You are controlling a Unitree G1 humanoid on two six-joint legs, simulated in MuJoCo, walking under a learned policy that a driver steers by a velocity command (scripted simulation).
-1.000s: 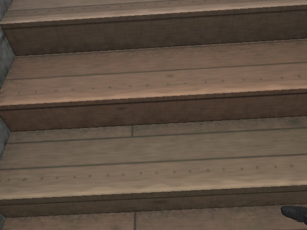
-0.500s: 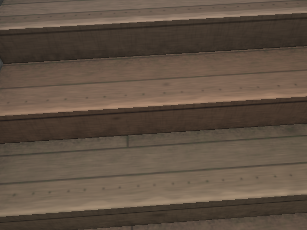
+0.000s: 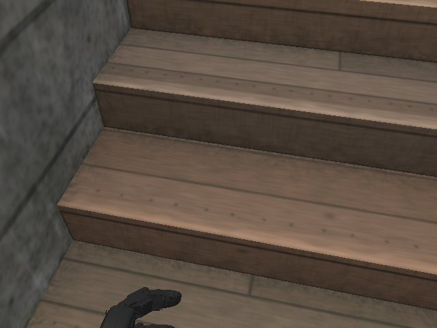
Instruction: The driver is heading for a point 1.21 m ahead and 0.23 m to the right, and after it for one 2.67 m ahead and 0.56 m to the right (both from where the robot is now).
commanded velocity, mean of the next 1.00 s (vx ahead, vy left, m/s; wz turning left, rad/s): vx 0.49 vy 0.00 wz -0.35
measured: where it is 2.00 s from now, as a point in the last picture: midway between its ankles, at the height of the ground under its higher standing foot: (294, 60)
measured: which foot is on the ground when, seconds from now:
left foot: up 0.00-0.42, down 0.44-1.00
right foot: down 0.00-0.46, up 0.48-1.00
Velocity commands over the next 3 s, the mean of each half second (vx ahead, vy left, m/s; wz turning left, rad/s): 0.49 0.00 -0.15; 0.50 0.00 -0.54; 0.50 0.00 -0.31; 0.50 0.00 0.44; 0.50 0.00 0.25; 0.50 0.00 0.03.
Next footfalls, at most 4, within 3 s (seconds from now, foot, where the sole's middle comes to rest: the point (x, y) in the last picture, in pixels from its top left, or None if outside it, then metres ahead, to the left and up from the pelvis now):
0.44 left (153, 323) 0.46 0.19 -0.51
1.02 right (274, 208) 0.68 -0.11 -0.35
1.52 left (252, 77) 1.01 -0.07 -0.20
2.06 right None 1.26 -0.34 -0.04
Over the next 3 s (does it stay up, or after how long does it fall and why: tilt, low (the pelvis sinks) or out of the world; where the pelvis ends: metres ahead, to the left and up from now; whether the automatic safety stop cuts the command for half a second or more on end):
stays up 1.61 -0.27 0.89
